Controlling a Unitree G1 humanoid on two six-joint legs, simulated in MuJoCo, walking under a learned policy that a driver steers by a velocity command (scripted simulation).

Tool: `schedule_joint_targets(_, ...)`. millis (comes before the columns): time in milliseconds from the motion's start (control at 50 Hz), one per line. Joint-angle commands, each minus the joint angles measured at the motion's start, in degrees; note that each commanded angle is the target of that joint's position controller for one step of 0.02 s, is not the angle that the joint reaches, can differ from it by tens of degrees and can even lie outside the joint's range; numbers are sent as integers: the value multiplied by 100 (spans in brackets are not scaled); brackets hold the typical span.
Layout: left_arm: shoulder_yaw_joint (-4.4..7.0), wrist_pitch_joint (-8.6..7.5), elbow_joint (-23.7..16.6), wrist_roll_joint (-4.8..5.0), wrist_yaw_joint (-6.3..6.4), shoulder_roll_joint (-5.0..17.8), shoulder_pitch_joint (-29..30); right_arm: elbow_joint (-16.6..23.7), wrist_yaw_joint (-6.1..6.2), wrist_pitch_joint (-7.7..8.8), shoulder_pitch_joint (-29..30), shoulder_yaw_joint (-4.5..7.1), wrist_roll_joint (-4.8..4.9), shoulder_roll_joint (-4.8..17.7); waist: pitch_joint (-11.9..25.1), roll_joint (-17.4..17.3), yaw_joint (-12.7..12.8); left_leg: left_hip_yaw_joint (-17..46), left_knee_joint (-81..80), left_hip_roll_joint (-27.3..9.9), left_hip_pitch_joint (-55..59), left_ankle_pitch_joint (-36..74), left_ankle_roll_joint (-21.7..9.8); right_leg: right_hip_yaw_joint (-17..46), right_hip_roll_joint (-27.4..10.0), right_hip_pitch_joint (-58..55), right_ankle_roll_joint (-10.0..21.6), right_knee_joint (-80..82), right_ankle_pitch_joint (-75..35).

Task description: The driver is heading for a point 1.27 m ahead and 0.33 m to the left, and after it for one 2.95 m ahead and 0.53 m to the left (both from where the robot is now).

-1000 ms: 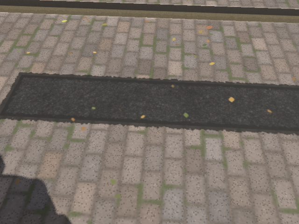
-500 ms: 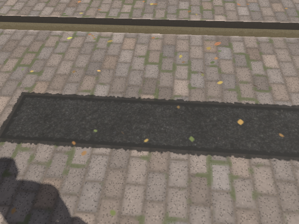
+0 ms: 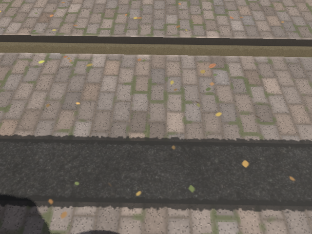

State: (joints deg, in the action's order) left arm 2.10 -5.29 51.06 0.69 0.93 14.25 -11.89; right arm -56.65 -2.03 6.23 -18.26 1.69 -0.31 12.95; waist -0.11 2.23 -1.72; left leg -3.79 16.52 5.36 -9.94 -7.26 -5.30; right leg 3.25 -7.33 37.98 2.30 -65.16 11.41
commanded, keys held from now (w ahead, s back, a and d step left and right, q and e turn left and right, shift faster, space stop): w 0.34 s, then w+q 0.02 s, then q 0.64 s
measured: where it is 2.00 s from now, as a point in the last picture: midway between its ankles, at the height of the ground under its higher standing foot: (132, 207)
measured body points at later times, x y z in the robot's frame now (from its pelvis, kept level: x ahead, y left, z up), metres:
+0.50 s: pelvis +0.27 -0.08 +0.00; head +0.30 -0.10 +0.45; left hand +0.33 +0.18 -0.12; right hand +0.36 -0.35 -0.14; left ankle +0.27 +0.08 -0.65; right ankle +0.30 -0.17 -0.74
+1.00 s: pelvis +0.39 -0.05 -0.01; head +0.43 -0.01 +0.44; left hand +0.47 +0.26 -0.13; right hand +0.61 -0.28 -0.10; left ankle +0.45 +0.04 -0.74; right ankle +0.43 -0.20 -0.68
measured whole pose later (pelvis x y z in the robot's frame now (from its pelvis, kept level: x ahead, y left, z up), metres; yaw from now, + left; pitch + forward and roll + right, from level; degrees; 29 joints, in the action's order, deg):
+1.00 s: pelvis +0.39 -0.05 -0.01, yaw +18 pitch +4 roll -2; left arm 3.3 -0.6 46.2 -0.3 2.5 16.0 -3.5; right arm -40.8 0.7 -0.2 -10.1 4.8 0.0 15.9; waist -2.2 1.0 -1.2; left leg 3.5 26.0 4.6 -24.2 -5.2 -4.6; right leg 3.5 0.0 31.4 -2.5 -60.0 24.6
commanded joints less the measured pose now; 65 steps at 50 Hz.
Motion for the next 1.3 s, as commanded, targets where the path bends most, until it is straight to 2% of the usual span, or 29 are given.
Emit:
schedule_joint_targets(20, 77, 19, -242, -71, 39, 264, -193, 315, 113, 103, 233, 120, 8, 757, -312, -430, 267, 1183, -1175, -1599, -612, 408, -979, 7, -239, 112, -155, 814, -927)
schedule_joint_targets(100, 36, -49, -485, -16, -34, 163, 739, 216, 199, 26, -234, 146, 100, 917, -308, -437, -72, 912, -1075, -1514, -103, 490, -725, -216, 25, -77, -201, 2473, -1756)
schedule_joint_targets(200, 17, -101, -769, 58, -210, 250, 1431, 25, 214, -95, -650, 182, 153, 974, -466, -521, -275, 1028, -659, -1879, 833, 342, -644, -246, 189, -55, -88, 3333, -1232)
schedule_joint_targets(240, 57, -152, -800, 59, -267, 378, 1287, 17, 227, -156, -594, 217, 156, 1044, -379, -601, -118, 1107, -339, -2013, 1080, 654, -552, -300, 287, -398, 74, 3568, -768)
schedule_joint_targets(280, 243, -190, -502, 44, -256, 698, 198, 76, 228, -220, -379, 192, 123, 1004, 232, -605, 487, 804, 941, -1682, 965, 2280, -339, -574, 625, -1919, 319, 3809, -573)
schedule_joint_targets(300, 399, -200, -214, 3, -210, 1129, -981, 206, 225, -216, -325, 91, 37, 776, 1083, -256, 927, 470, 2552, -1328, 95, 1984, -132, 77, 37, -3633, 659, 3655, -705)
schedule_joint_targets(320, 559, -148, -70, -81, -202, 1784, -1698, 305, 169, -84, -927, -118, 18, 90, 1887, 1212, 802, 84, 4872, -330, -2356, -357, 330, 2603, -1374, -5929, 1570, 4032, -101)
schedule_joint_targets(340, 425, -145, -45, -68, -225, 1292, -1775, 204, 139, 75, -917, -72, 125, 363, 2233, 1248, 854, 980, 5788, -269, -3163, -2404, 265, 3962, -1627, -6138, 1752, 4780, 391)
schedule_joint_targets(360, 309, -159, -145, -47, -216, 930, -1226, 340, 122, 147, -396, 69, 300, 885, 1336, 813, 758, 1118, 6109, -609, -3624, -2064, 127, 3062, -1481, -5390, 1394, 4804, 384)
schedule_joint_targets(400, 158, -158, -358, -90, -238, 517, -172, 396, 214, 67, 74, 118, 239, 826, 450, 70, 371, 924, 5578, -1030, -3063, -1241, 205, 1376, -1039, -3670, 1047, 5022, -1648)
schedule_joint_targets(420, 117, -186, -343, -125, -259, 371, 20, 350, 258, -47, -54, 158, 195, 733, 280, 144, 158, 960, 5250, -1151, -2658, -1068, 255, 756, -801, -3188, 882, 5122, -2367)
schedule_joint_targets(460, 123, -221, -195, -212, -256, 366, -8, 237, 285, -225, -411, 155, 188, 445, 240, 256, -44, 887, 5068, -1020, -2167, -814, 353, 60, -613, -2710, 847, 5183, -3617)
schedule_joint_targets(500, 165, -219, -144, -250, -159, 557, 23, 404, 307, -301, -246, 188, 158, 427, 155, 266, -127, 876, 4708, -926, -2347, -420, 442, -365, -600, -2644, 883, 5246, -4180)
schedule_joint_targets(640, 237, 69, -96, -107, 186, 892, 7, 1081, 126, -399, 884, 185, 53, 343, 226, 210, 213, 383, 2495, -909, -2196, 760, 505, -1054, -688, -3207, 848, 5075, -3743)
schedule_joint_targets(740, 341, 308, -144, 52, 251, 1022, 173, 1456, -29, -447, 1006, 309, 59, 552, 186, 264, 174, 136, 1965, -758, -2145, -289, 197, -1000, -965, -3710, 684, 4137, -3768)
schedule_joint_targets(780, 344, 380, -216, 83, 267, 972, 193, 1359, -24, -391, 351, 450, 57, 771, 539, -34, -146, -47, 1021, -375, -1004, 543, -104, -1275, -522, -3495, 316, 2792, -3941)
schedule_joint_targets(800, 301, 353, -328, -62, 234, 888, 32, 1369, 93, -384, -67, 647, 17, 1387, 963, -886, -260, 1145, 913, -1064, 253, 3104, -516, -1412, 3, -2492, -116, 1338, -2439)
schedule_joint_targets(820, 139, 306, -522, -343, 135, 379, -189, 1460, 187, -416, -169, 705, -56, 1862, 1425, -1992, 100, 3178, 1166, -2451, 1767, 5604, -1658, -1159, 1090, -522, -515, -577, 2740)
schedule_joint_targets(840, 142, 247, -514, -188, 18, 552, -175, 1573, 152, -414, -205, 599, -92, 1507, 2318, -1457, -95, 3791, 794, -2673, 1924, 4178, -2019, 156, 1084, -265, -419, -1306, 2922)
schedule_joint_targets(860, 195, 252, -607, 9, -14, 735, 196, 1753, 148, -405, 295, 561, -41, 1310, 1751, -962, -65, 3302, 602, -2416, 1420, 3189, -1740, 258, 881, 55, -349, -1330, 2446)
schedule_joint_targets(900, 256, 365, -600, -87, 116, 801, 501, 1907, 215, -489, 911, 465, 152, 983, 911, -223, 123, 2575, 326, -1895, 271, 1642, -1115, 174, 555, 6, -405, -514, 1664)
schedule_joint_targets(980, 238, 472, -662, -99, 203, 581, 336, 2029, 336, -594, 912, 517, 7, 1111, 815, -818, 285, 2268, 141, -1405, -487, 1186, -932, 22, 772, -716, -526, 722, 1173)
schedule_joint_targets(1140, 263, 400, -828, -38, 142, 661, 484, 2255, 464, -713, 949, 558, 81, 1223, 861, -1261, 136, 3002, -158, -1219, -780, -2000, -654, 61, 951, -1370, -519, 2290, 889)
schedule_joint_targets(1200, 307, 254, -740, 25, 39, 661, 19, 2298, 470, -744, 1005, 533, 134, 1171, 700, -1273, 397, 3120, -105, -1024, -1276, -2786, -474, -147, 1025, -2373, -244, 3472, 781)
schedule_joint_targets(1220, 349, 220, -600, 18, 26, 711, -381, 2338, 479, -759, 1089, 503, 153, 1074, 565, -1175, 609, 2963, 88, -765, -1772, -2934, -240, -174, 894, -3067, -93, 4169, 588)
schedule_joint_targets(1240, 450, 192, -477, -45, 48, 1050, -887, 2392, 477, -761, 1099, 424, 179, 765, 606, -421, 721, 2372, 1389, -343, -2685, -3029, 99, 710, -132, -3956, 186, 4692, 1185)
schedule_joint_targets(1260, 520, 190, -539, -190, 40, 1510, -890, 2547, 429, -683, 1059, 352, 232, 446, 474, 967, 515, 1261, 2989, 366, -3831, -2563, 198, 2600, -1391, -4151, 717, 5267, 2504)
schedule_joint_targets(1280, 545, 95, -671, -362, -1, 1509, -542, 2741, 375, -538, 1373, 444, 158, 887, -95, 1153, 425, 1588, 3658, -144, -4360, -2037, 210, 3568, -1763, -3390, 1165, 5621, 3233)
schedule_joint_targets(1300, 466, 36, -808, -246, 50, 1153, -157, 2598, 324, -493, 1179, 500, 118, 1089, -273, 869, 231, 1674, 4024, -261, -4307, -1446, 235, 3017, -1478, -3305, 1011, 5617, 3022)
Keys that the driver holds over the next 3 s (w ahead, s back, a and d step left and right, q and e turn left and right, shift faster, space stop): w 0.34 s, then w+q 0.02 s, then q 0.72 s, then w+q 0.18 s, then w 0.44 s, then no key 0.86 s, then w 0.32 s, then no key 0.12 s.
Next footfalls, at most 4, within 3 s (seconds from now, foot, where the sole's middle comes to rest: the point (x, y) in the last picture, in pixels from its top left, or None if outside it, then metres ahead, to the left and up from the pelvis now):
0.30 right None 0.34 -0.17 -0.78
0.80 left None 0.49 0.05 -0.78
1.24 right None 0.51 -0.16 -0.78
1.70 left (107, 223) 0.57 0.22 -0.78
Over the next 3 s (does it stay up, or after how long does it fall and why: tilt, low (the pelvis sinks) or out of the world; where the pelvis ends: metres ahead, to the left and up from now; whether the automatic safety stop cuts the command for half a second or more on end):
stays up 0.76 0.17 0.00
